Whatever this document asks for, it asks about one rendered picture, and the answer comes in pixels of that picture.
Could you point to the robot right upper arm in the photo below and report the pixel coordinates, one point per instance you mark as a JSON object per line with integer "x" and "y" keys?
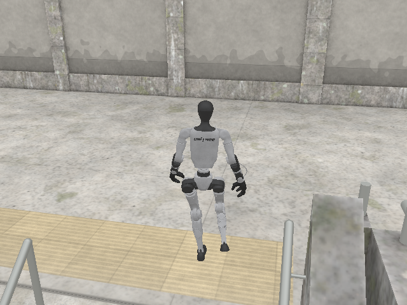
{"x": 228, "y": 145}

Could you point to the left robot forearm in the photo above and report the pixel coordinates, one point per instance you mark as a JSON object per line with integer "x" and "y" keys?
{"x": 175, "y": 166}

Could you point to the left robot hand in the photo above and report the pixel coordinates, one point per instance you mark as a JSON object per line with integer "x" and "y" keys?
{"x": 172, "y": 176}

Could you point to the robot left upper arm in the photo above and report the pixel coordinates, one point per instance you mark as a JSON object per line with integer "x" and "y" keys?
{"x": 181, "y": 144}

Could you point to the robot head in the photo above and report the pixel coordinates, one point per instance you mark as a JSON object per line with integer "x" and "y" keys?
{"x": 205, "y": 110}

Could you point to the right robot hand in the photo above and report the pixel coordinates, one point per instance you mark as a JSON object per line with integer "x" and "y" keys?
{"x": 242, "y": 187}

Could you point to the left robot thigh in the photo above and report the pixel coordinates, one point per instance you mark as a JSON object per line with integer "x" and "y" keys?
{"x": 188, "y": 187}

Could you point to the right robot forearm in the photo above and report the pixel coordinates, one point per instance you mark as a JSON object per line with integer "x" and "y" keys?
{"x": 237, "y": 171}

